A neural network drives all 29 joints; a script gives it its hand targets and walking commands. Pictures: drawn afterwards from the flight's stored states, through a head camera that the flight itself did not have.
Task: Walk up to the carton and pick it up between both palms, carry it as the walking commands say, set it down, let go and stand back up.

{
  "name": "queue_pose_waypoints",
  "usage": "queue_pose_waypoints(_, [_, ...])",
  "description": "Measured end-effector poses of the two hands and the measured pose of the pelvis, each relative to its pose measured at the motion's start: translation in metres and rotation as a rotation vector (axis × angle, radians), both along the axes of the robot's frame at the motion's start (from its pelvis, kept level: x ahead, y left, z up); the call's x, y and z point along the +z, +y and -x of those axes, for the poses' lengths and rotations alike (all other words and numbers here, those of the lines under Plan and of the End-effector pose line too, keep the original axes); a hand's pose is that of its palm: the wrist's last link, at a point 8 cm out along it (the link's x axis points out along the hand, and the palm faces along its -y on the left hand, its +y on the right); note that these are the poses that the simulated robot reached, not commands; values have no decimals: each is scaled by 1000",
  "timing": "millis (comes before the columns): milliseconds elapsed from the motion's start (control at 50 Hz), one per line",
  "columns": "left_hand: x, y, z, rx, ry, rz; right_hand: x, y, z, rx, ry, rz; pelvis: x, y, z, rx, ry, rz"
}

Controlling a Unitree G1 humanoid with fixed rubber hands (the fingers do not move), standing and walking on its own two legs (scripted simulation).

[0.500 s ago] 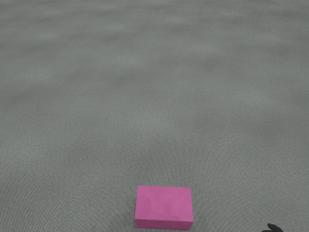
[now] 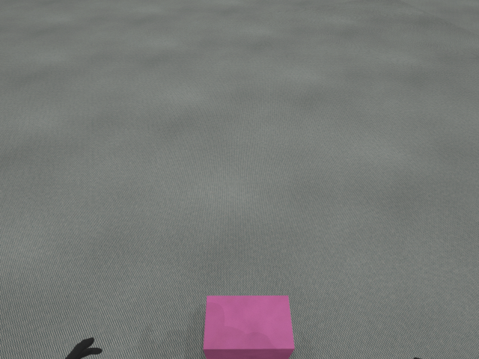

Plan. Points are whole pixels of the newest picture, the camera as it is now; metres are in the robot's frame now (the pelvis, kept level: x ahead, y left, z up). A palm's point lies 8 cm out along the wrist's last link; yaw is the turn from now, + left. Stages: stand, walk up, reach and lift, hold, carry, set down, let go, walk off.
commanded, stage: walk up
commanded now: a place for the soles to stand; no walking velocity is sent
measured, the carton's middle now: (247, 328) +0.37 -0.02 -0.68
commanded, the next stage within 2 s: none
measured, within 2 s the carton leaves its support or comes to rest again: neither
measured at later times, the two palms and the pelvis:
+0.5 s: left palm out of the picture +0.07 +0.32 -0.11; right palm out of the picture +0.10 -0.31 -0.11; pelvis -0.01 +0.00 +0.00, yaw +0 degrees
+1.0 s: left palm out of the picture +0.02 +0.37 -0.12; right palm out of the picture -0.02 -0.26 -0.10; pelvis -0.09 +0.06 -0.01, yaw -2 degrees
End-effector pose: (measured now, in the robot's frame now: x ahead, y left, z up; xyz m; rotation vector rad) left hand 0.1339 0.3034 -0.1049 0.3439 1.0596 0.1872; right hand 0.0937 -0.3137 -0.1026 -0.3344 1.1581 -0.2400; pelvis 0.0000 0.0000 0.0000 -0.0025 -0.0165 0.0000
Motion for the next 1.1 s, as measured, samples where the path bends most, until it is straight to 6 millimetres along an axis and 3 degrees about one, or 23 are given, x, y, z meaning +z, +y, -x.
queue_pose_waypoints(320, [-7, 12, 57, 57, 142, -10, -4, 14, -9, 28, -4, -27, 2, 4, 3, -1, -10, 1])
queue_pose_waypoints(440, [-4, 14, 62, 65, 139, -27, -7, 13, -11, 27, -5, -37, 1, 3, 5, 4, -7, 2])
queue_pose_waypoints(540, [0, 28, 64, 50, 114, -79, -9, 3, -8, 17, -5, -17, -5, 9, 22, 12, -7, 5])
queue_pose_waypoints(640, [-2, 59, 71, 39, 94, -121, -10, 9, 16, 21, 24, 11, -12, 29, 41, 21, 3, -1])
queue_pose_waypoints(740, [-13, 88, 69, 42, 44, -123, -11, 30, 60, 12, 62, 43, -22, 50, 59, 31, -7, 12])
queue_pose_waypoints(860, [-11, 81, 88, 20, 61, -65, 1, 49, 98, -7, 56, 57, -10, 61, 74, 17, -7, 24])
queue_pose_waypoints(960, [-15, 74, 113, -6, 118, -45, -1, 56, 108, -19, -11, 40, -9, 62, 83, -20, -8, 7])
queue_pose_waypoints(1100, [-9, 57, 127, -32, 95, -45, -5, 51, 122, -46, -39, -1, -7, 50, 88, -48, -25, 18])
